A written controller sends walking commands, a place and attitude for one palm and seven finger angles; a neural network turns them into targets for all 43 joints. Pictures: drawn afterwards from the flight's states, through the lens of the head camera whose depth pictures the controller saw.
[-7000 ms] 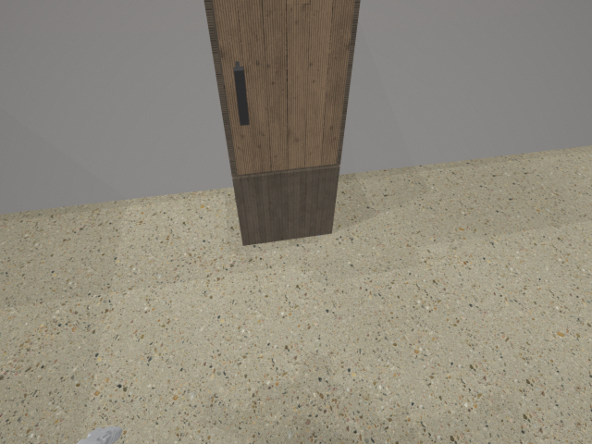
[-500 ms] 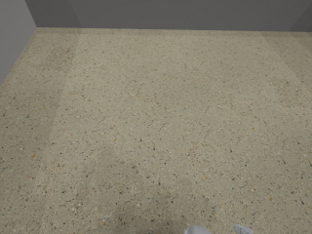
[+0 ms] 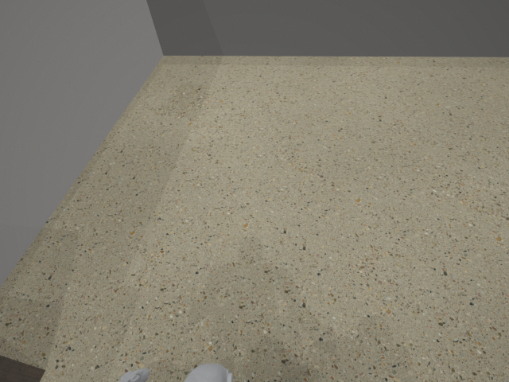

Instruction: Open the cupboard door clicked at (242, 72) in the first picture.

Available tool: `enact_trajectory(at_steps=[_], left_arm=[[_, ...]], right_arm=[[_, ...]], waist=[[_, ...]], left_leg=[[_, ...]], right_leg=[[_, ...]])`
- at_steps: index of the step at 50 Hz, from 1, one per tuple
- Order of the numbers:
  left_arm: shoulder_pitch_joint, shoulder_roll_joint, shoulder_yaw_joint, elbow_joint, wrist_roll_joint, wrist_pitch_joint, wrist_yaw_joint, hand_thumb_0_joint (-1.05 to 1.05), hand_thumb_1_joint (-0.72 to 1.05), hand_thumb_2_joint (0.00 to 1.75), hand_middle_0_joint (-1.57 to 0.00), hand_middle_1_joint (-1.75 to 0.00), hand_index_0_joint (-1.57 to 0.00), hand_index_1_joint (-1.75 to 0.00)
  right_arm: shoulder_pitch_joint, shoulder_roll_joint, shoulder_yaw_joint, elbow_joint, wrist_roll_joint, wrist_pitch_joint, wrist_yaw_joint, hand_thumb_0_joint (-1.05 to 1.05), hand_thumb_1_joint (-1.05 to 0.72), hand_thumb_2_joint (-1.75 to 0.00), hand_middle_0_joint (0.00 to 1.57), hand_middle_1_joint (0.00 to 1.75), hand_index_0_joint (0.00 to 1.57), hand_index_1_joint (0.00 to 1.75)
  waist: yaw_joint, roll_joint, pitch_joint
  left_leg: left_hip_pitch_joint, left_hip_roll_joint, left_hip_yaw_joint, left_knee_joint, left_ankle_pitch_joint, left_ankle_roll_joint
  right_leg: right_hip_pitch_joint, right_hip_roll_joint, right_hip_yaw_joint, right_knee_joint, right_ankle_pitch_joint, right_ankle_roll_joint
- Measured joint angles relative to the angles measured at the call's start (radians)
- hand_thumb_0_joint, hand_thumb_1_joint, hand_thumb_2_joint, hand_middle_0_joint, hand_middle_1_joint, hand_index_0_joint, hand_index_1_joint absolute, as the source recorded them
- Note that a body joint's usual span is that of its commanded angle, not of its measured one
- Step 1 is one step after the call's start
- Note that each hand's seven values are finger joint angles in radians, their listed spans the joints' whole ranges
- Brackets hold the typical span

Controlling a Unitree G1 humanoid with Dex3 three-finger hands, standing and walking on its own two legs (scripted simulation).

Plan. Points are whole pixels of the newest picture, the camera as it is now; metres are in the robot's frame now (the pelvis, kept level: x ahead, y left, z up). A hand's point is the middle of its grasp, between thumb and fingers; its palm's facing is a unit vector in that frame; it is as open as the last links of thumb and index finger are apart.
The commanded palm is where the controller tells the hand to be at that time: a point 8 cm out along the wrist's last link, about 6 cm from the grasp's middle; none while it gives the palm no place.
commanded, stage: turn to face it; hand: left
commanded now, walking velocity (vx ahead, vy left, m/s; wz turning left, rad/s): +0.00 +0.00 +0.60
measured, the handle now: out of the picture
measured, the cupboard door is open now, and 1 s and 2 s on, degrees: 0 0 0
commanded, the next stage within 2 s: none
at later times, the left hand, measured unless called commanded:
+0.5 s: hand out of the picture +0.00 +0.30 -0.17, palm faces +0.33 -0.91 -0.25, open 7.4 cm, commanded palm none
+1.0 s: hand out of the picture -0.01 +0.23 -0.14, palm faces +0.55 -0.78 -0.30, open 7.4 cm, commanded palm none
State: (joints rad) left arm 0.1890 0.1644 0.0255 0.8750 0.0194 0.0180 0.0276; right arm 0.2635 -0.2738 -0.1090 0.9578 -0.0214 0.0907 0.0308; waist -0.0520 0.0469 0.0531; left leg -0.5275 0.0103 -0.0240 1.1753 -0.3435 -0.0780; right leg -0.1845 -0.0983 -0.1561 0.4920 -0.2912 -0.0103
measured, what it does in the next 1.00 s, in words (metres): steps on the spot, turning left: left foot, then right foot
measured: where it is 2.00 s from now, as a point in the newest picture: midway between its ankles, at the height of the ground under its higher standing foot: outside the picture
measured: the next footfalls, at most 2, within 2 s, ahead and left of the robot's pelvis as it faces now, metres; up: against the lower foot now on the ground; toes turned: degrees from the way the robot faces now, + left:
left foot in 0.26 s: +0.02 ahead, +0.16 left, +0.00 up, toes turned +16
right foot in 0.80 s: +0.09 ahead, -0.06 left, +0.00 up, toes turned +27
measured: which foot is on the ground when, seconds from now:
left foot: up 0.00-0.24, down 0.26-0.80, up 0.82-1.00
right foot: down 0.00-0.26, up 0.28-0.78, down 0.80-1.00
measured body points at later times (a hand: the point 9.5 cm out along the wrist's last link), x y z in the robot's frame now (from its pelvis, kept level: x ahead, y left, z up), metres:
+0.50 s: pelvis -0.01 +0.07 +0.00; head +0.02 +0.10 +0.45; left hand -0.02 +0.35 -0.15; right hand +0.17 -0.15 -0.12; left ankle -0.02 +0.15 -0.74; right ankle +0.02 -0.11 -0.65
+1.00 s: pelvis +0.01 +0.01 +0.00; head +0.05 -0.01 +0.45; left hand -0.04 +0.27 -0.12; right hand +0.18 -0.19 -0.17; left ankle -0.09 +0.13 -0.65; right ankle +0.06 -0.08 -0.74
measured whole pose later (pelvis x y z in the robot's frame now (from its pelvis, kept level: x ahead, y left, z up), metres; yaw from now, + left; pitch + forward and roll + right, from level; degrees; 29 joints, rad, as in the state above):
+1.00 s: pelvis +0.01 +0.01 +0.00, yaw +36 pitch -1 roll +2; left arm 0.18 0.17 0.03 0.87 0.02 0.02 0.03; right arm 0.26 -0.27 -0.11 0.95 -0.02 0.09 0.03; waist -0.05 0.05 0.05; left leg -0.52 0.00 -0.03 1.17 -0.37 -0.07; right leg -0.18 -0.09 -0.14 0.50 -0.30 -0.01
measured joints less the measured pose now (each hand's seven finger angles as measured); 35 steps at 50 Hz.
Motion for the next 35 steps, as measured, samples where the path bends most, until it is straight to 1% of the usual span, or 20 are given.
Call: enact_trajectory(at_steps=[2,5,9,11,12,13,14,15,16,18,19,21,24,27,31,35], left_arm=[[0.012,0.0,0.0,0.006,0.002,-0.002,0.0,0.0,0.9,0.9,-0.21,-0.3,-0.2,-0.3],[0.029,0.006,0.002,0.016,0.008,-0.002,-0.002,0.0,0.9,0.9,-0.21,-0.3,-0.2,-0.3],[0.048,0.03,0.012,0.03,0.014,0.005,-0.006,0.0,0.9,0.9,-0.21,-0.3,-0.2,-0.3],[0.059,0.049,0.02,0.039,0.013,0.009,-0.007,0.0,0.9,0.9,-0.21,-0.3,-0.2,-0.3],[0.067,0.06,0.025,0.043,0.01,0.013,-0.008,0.0,0.9,0.9,-0.21,-0.3,-0.2,-0.3],[0.074,0.074,0.031,0.047,0.006,0.018,-0.009,0.0,0.9,0.9,-0.21,-0.3,-0.2,-0.3],[0.072,0.089,0.039,0.055,0.002,0.029,-0.009,0.0,0.9,0.9,-0.21,-0.3,-0.2,-0.3],[0.069,0.101,0.044,0.062,0.001,0.043,-0.007,0.0,0.9,0.9,-0.21,-0.3,-0.2,-0.3],[0.066,0.109,0.047,0.068,0.002,0.055,-0.004,0.0,0.9,0.9,-0.21,-0.3,-0.2,-0.3],[0.057,0.117,0.054,0.078,0.003,0.065,-0.003,0.0,0.91,0.9,-0.2,-0.3,-0.2,-0.3],[0.048,0.119,0.055,0.078,0.003,0.064,-0.006,0.0,0.91,0.9,-0.2,-0.3,-0.2,-0.3],[0.029,0.12,0.055,0.068,0.002,0.057,-0.011,0.0,0.91,0.9,-0.2,-0.3,-0.19,-0.3],[0.002,0.116,0.053,0.045,0.002,0.045,-0.015,0.0,0.91,0.9,-0.2,-0.3,-0.19,-0.3],[-0.023,0.109,0.05,0.028,0.002,0.042,-0.014,0.0,0.91,0.9,-0.2,-0.3,-0.19,-0.3],[-0.053,0.095,0.044,0.011,0.0,0.043,-0.011,0.0,0.91,0.9,-0.2,-0.3,-0.19,-0.3],[-0.081,0.076,0.036,-0.006,-0.006,0.039,-0.007,0.0,0.91,0.9,-0.2,-0.3,-0.2,-0.3]], right_arm=[[-0.007,-0.001,0.001,0.005,0.001,0.006,0.001,0.01,-0.91,-0.9,0.2,0.3,0.2,0.3],[-0.032,-0.001,0.007,0.008,0.003,0.011,0.001,0.01,-0.91,-0.9,0.2,0.3,0.2,0.3],[-0.08,0.004,0.02,-0.007,0.009,0.0,0.001,0.01,-0.91,-0.9,0.2,0.3,0.2,0.3],[-0.104,0.008,0.027,-0.023,0.011,-0.011,0.0,0.01,-0.91,-0.9,0.2,0.3,0.2,0.3],[-0.112,0.008,0.03,-0.034,0.011,-0.02,0.001,0.01,-0.91,-0.9,0.2,0.3,0.2,0.3],[-0.122,0.01,0.032,-0.044,0.009,-0.032,0.002,0.01,-0.91,-0.9,0.2,0.3,0.2,0.3],[-0.134,0.017,0.033,-0.052,0.01,-0.043,0.0,0.01,-0.91,-0.9,0.2,0.3,0.2,0.3],[-0.142,0.023,0.038,-0.058,0.011,-0.053,-0.001,0.01,-0.91,-0.9,0.2,0.3,0.2,0.3],[-0.146,0.028,0.043,-0.064,0.011,-0.06,-0.003,0.01,-0.91,-0.9,0.2,0.3,0.2,0.3],[-0.144,0.036,0.049,-0.072,0.009,-0.067,-0.014,0.0,-0.91,-0.9,0.2,0.3,0.2,0.3],[-0.141,0.038,0.052,-0.075,0.008,-0.068,-0.019,0.0,-0.9,-0.9,0.2,0.3,0.2,0.3],[-0.134,0.042,0.057,-0.074,0.008,-0.068,-0.025,0.0,-0.9,-0.9,0.2,0.3,0.2,0.3],[-0.12,0.048,0.063,-0.068,0.009,-0.065,-0.025,0.0,-0.9,-0.9,0.2,0.3,0.21,0.3],[-0.1,0.057,0.064,-0.062,0.009,-0.062,-0.024,0.0,-0.9,-0.9,0.2,0.3,0.21,0.3],[-0.071,0.067,0.06,-0.054,0.005,-0.056,-0.021,0.0,-0.9,-0.9,0.21,0.3,0.21,0.3],[-0.042,0.066,0.052,-0.044,0.001,-0.048,-0.021,0.0,-0.9,-0.9,0.21,0.3,0.21,0.3]], waist=[[0.007,-0.008,0.006],[0.024,-0.023,0.018],[0.052,-0.049,0.037],[0.064,-0.062,0.041],[0.068,-0.068,0.039],[0.069,-0.08,0.037],[0.072,-0.098,0.04],[0.077,-0.106,0.043],[0.08,-0.107,0.04],[0.075,-0.098,0.031],[0.071,-0.093,0.028],[0.067,-0.084,0.027],[0.065,-0.077,0.022],[0.055,-0.073,0.013],[0.035,-0.062,0.005],[0.012,-0.041,0.005]], left_leg=[[0.018,0.021,0.008,-0.031,-0.008,-0.008],[0.061,0.04,0.033,-0.137,-0.044,-0.012],[0.139,0.041,0.082,-0.335,-0.079,0.003],[0.185,0.033,0.107,-0.442,-0.051,0.015],[0.217,0.026,0.117,-0.52,0.002,0.023],[0.23,0.015,0.119,-0.56,0.05,0.057],[0.218,0.001,0.118,-0.541,0.043,0.087],[0.211,-0.003,0.114,-0.525,0.025,0.108],[0.213,-0.004,0.108,-0.525,0.013,0.119],[0.226,-0.004,0.086,-0.558,0.02,0.127],[0.235,-0.007,0.072,-0.582,0.036,0.123],[0.255,-0.016,0.048,-0.631,0.068,0.129],[0.276,-0.033,0.018,-0.685,0.103,0.137],[0.283,-0.052,-0.012,-0.711,0.123,0.138],[0.276,-0.073,-0.053,-0.718,0.135,0.135],[0.253,-0.089,-0.098,-0.702,0.138,0.12]], right_leg=[[0.007,-0.013,-0.027,-0.001,-0.004,0.003],[0.007,-0.036,-0.063,0.013,-0.013,0.011],[-0.008,-0.071,-0.107,0.058,-0.037,0.034],[-0.02,-0.089,-0.129,0.097,-0.057,0.05],[-0.032,-0.1,-0.138,0.129,-0.074,0.061],[-0.057,-0.117,-0.134,0.183,-0.092,0.069],[-0.095,-0.121,-0.09,0.268,-0.166,0.082],[-0.138,-0.104,-0.038,0.366,-0.232,0.087],[-0.177,-0.083,0.002,0.456,-0.263,0.09],[-0.239,-0.05,0.049,0.585,-0.247,0.096],[-0.261,-0.039,0.066,0.623,-0.219,0.099],[-0.293,-0.026,0.094,0.658,-0.162,0.105],[-0.317,-0.017,0.126,0.651,-0.101,0.115],[-0.314,-0.007,0.146,0.606,-0.079,0.122],[-0.284,0.014,0.16,0.513,-0.101,0.122],[-0.231,0.048,0.164,0.381,-0.133,0.111]])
